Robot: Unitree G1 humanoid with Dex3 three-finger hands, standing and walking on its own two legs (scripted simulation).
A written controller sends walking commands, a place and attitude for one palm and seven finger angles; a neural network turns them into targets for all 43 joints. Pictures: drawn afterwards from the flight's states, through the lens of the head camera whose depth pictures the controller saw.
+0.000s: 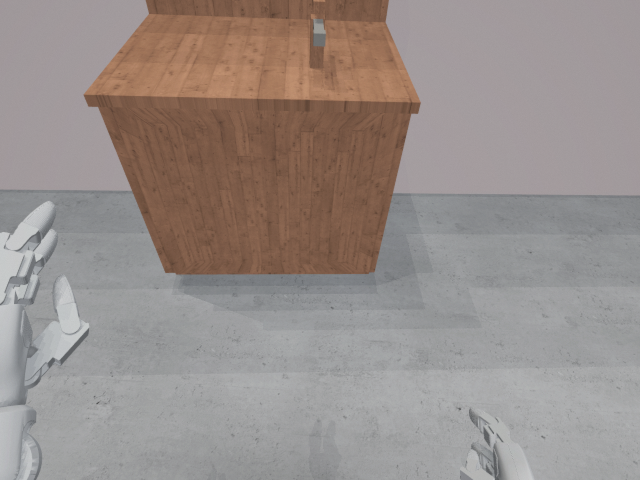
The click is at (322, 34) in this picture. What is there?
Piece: tap's lever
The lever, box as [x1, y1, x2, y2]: [313, 30, 325, 46]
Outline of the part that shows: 313,30 313,45 324,46 325,31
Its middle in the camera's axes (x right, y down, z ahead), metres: -0.01 -0.47 +0.90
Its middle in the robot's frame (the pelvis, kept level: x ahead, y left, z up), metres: +1.00 +0.08 +0.14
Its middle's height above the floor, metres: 0.91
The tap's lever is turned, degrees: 0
